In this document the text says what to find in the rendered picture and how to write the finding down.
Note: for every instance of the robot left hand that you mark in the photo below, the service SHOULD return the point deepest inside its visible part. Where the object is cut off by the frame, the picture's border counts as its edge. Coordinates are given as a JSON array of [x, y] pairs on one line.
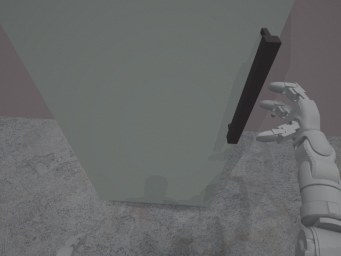
[[72, 244]]

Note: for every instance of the robot right hand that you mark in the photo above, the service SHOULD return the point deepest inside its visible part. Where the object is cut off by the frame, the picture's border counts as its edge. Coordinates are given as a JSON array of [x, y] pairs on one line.
[[305, 113]]

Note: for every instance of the handle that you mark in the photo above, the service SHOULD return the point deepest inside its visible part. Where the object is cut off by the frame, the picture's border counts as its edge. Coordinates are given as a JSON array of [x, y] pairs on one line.
[[260, 68]]

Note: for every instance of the robot right forearm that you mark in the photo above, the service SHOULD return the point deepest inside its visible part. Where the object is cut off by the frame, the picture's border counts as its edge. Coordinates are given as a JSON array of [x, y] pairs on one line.
[[319, 181]]

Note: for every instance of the right robot upper arm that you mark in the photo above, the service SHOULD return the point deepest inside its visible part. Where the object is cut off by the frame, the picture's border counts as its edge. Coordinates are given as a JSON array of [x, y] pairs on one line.
[[312, 241]]

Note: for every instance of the fridge door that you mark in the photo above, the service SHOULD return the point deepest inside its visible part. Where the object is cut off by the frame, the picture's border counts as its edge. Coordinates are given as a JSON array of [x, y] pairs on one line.
[[144, 90]]

